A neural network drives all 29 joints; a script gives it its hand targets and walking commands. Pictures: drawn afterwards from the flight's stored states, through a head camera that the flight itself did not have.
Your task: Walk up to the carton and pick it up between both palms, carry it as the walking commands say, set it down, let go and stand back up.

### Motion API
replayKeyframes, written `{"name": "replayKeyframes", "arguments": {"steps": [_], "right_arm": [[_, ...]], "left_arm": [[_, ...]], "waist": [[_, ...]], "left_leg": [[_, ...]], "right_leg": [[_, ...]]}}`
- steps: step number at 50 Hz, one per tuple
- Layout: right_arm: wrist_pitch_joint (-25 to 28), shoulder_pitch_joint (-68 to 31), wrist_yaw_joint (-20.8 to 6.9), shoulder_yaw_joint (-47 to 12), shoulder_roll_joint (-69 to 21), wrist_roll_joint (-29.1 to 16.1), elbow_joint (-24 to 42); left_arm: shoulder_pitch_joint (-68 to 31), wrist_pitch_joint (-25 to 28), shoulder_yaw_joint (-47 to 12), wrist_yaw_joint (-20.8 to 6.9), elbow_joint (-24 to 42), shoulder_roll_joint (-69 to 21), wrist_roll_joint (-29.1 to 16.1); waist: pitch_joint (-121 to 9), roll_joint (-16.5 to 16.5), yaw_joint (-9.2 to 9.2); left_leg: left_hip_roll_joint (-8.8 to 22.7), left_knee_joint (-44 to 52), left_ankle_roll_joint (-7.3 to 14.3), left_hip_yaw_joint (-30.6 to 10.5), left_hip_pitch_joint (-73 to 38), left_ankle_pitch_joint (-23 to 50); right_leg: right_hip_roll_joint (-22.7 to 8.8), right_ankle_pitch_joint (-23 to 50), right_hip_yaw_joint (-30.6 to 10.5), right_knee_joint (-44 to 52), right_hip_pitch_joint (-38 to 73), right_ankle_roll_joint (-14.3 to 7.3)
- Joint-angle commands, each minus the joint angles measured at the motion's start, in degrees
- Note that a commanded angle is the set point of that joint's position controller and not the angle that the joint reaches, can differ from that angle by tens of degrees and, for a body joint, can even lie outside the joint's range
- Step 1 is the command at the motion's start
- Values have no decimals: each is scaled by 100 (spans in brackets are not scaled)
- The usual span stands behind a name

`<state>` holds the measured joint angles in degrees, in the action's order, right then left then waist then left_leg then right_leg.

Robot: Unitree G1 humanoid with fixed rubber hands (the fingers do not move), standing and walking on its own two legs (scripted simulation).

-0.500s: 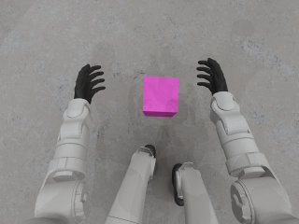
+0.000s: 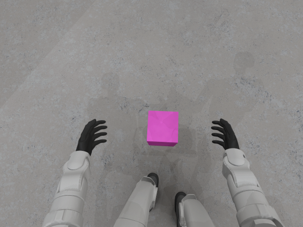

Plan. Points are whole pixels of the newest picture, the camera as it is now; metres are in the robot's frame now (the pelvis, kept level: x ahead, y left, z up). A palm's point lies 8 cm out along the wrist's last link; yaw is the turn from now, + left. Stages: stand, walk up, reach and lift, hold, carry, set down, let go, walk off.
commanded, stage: let go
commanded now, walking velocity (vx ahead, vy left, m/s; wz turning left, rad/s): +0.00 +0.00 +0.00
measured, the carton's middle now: (162, 130) +0.42 +0.06 -0.59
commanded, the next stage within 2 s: stand in 0.82 s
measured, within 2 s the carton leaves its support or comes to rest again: neither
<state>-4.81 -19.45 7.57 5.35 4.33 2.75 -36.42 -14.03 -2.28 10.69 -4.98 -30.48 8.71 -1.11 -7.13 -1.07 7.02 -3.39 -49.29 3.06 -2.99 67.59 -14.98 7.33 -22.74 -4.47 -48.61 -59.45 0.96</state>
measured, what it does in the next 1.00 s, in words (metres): rises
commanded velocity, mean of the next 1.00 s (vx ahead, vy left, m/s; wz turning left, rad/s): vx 0.00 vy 0.00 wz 0.00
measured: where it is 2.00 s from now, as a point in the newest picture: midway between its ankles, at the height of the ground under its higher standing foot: (164, 209)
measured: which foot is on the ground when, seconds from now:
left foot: down 0.00-1.00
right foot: down 0.00-1.00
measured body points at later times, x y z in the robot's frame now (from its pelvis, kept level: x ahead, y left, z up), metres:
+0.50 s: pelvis +0.03 -0.02 +0.06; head +0.05 -0.03 +0.51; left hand +0.18 +0.23 -0.01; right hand +0.22 -0.21 -0.04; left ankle +0.05 +0.07 -0.68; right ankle -0.02 -0.12 -0.68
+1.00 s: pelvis +0.03 -0.03 +0.06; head +0.03 -0.03 +0.51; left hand +0.14 +0.26 -0.03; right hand +0.21 -0.24 -0.04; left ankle +0.05 +0.07 -0.68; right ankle -0.02 -0.12 -0.68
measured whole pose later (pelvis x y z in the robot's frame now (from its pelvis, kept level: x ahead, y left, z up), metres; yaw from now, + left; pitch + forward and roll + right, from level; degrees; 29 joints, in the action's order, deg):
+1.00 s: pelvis +0.03 -0.03 +0.06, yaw +2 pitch +2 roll +0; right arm -2.7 13.1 1.0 4.8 9.0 1.5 -34.9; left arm 13.3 -3.0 2.7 0.3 -37.2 15.1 -1.1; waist -3.5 0.5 4.5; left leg -3.4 -27.7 1.7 -3.1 17.3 -12.3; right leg 5.2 -18.4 -5.5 -26.1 -9.4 -2.1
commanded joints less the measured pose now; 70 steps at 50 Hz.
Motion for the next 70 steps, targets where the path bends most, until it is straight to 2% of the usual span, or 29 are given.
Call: {"name": "replayKeyframes", "arguments": {"steps": [1,2,4,5,6,7,9,10,11,13,17,19,21,23,25,29,31,32,34,35,36,38,41,42,46,49,50,53,70], "right_arm": [[347,563,-27,-123,-203,176,1497],[433,498,-155,23,59,74,1196],[470,1382,-239,-94,28,236,1754],[398,91,-295,104,299,147,1161],[486,2102,-343,-99,117,207,1113],[492,1625,-373,-35,457,130,1122],[529,1466,-457,-34,228,81,881],[617,2825,-461,200,626,230,1295],[613,1521,-549,-17,601,-33,1276],[639,2809,-620,175,877,98,1461],[623,2551,-721,147,761,-3,1445],[572,3077,-757,272,1026,72,1305],[456,3112,-775,259,1110,-2,1577],[366,3188,-813,175,1128,1,1712],[241,2897,-827,41,982,-185,1567],[107,3084,-848,127,1189,-191,1687],[81,2861,-895,21,1085,-198,1795],[76,3000,-850,168,1152,-93,1847],[98,3098,-869,91,1213,-311,1552],[145,3190,-804,76,1222,-281,1570],[137,3085,-808,47,1372,-376,1497],[196,3128,-741,87,1310,-336,1510],[115,3282,-798,-92,1375,-305,1069],[270,3054,-643,132,1714,75,305],[436,2764,-575,130,1595,87,109],[532,2814,-621,144,1777,47,39],[523,2696,-619,224,1798,79,20],[576,2958,-625,216,1844,49,-86],[607,3055,-656,176,1786,13,-144]], "left_arm": [[626,262,-225,-116,949,794,395],[392,240,-294,-93,834,674,252],[1486,304,-379,-95,1015,626,368],[-30,252,-628,-148,489,820,50],[1981,282,-501,-96,1064,605,300],[1607,278,-509,-83,864,633,12],[1522,288,-668,-37,657,741,67],[2742,349,-688,-58,1352,524,177],[1863,293,-637,-8,784,701,13],[2785,323,-913,-50,1450,493,9],[2431,251,-882,-55,1378,796,-45],[2474,198,-814,-52,1404,932,40],[2517,61,-1016,-95,1455,910,-152],[2740,-68,-896,-96,1345,948,-65],[2336,-125,-887,-145,1510,1088,-3],[2559,-316,-908,-185,1367,1038,-27],[2412,-390,-763,-164,1333,999,74],[2498,-403,-785,-98,1324,1157,24],[2193,-498,-739,-104,1531,1205,95],[2339,-576,-825,19,1400,1192,46],[2354,-690,-760,65,1431,1231,144],[2230,-769,-811,141,1488,1196,90],[2236,-1017,-1009,284,1451,1032,106],[2541,-421,-569,547,396,1460,320],[2380,124,-554,678,-32,1437,408],[2314,280,-539,639,-301,1416,434],[2531,275,-502,687,-414,1662,407],[2706,325,-484,725,-668,1743,401],[2671,477,-512,743,-1070,1833,469]], "waist": [[-3558,721,-20],[-3224,716,-365],[-3464,563,-159],[-2428,935,-546],[-2785,862,-348],[-2383,554,-429],[-1878,841,-463],[-2443,531,-657],[-1317,451,-503],[-1697,819,-650],[-560,383,-496],[-384,494,-763],[-34,-13,-815],[315,-286,-719],[383,172,-684],[522,51,-770],[570,-53,-688],[764,-556,-832],[154,225,-847],[352,-220,-839],[200,153,-700],[254,-195,-782],[632,424,-757],[315,-384,-586],[406,-168,-621],[180,188,-696],[124,-189,-563],[160,-119,-557],[208,66,-633]], "left_leg": [[305,488,-202,-383,-6349,4013],[383,539,-328,-397,-6340,3896],[326,832,-254,-362,-6802,4016],[422,821,-182,-375,-5740,3198],[276,1137,-391,-319,-6512,3299],[280,1097,-367,-304,-6313,3412],[308,1307,-309,-320,-6611,2908],[304,1489,-459,-265,-7142,3263],[329,1564,-350,-255,-6415,2558],[255,1934,-511,-195,-6828,2519],[185,2131,-434,-33,-6626,1799],[180,2238,-522,67,-6652,1478],[184,2317,-392,133,-6989,1204],[162,2324,-320,187,-7085,1108],[75,2361,-353,261,-7028,1205],[63,2362,-321,351,-6913,1051],[52,2297,-321,343,-7236,1160],[100,2318,-274,254,-7270,1381],[39,2301,-398,280,-7022,1284],[82,2271,-359,220,-7403,1338],[59,2299,-359,264,-7073,1271],[80,2273,-327,158,-6975,1326],[79,2330,-389,259,-6625,823],[452,2269,-367,-12,-5774,1481],[463,2397,-353,-119,-5699,446],[529,2355,-236,-238,-5984,1032],[535,2311,-230,-257,-6044,1064],[547,2234,-156,-298,-5909,1474],[695,2222,25,-498,-6055,1434]], "right_leg": [[-280,1513,161,1073,767,68],[-282,1473,193,1085,674,8],[-311,1653,124,1427,1543,-24],[-471,989,-30,1362,725,-148],[-386,1766,218,1631,1957,-116],[-421,1752,94,1640,1723,-129],[-477,1293,138,1948,1716,-123],[-461,2004,108,2164,2578,-209],[-487,1582,103,2153,2128,-199],[-535,1853,48,2394,3090,-279],[-584,1489,94,2770,3202,-282],[-654,1471,36,2818,3505,-281],[-680,1211,81,3044,3458,-196],[-700,1069,88,3116,3596,-127],[-597,1248,111,3021,3790,-117],[-744,1421,-29,3156,4235,-23],[-751,1242,79,3179,4106,31],[-668,1466,94,3120,3839,32],[-777,2016,-10,2825,4618,5],[-699,1855,125,2825,4181,56],[-652,1897,148,2768,4519,31],[-648,2132,109,2728,4326,31],[-590,1633,130,2733,4402,-79],[-941,1807,-136,2387,4875,-3],[-1068,1072,-569,2803,4594,-59],[-1077,1715,-572,2649,4631,-129],[-1036,1825,-510,2758,4734,-61],[-1138,2334,-617,2632,4947,-112],[-1162,2161,-680,2600,4796,-182]]}}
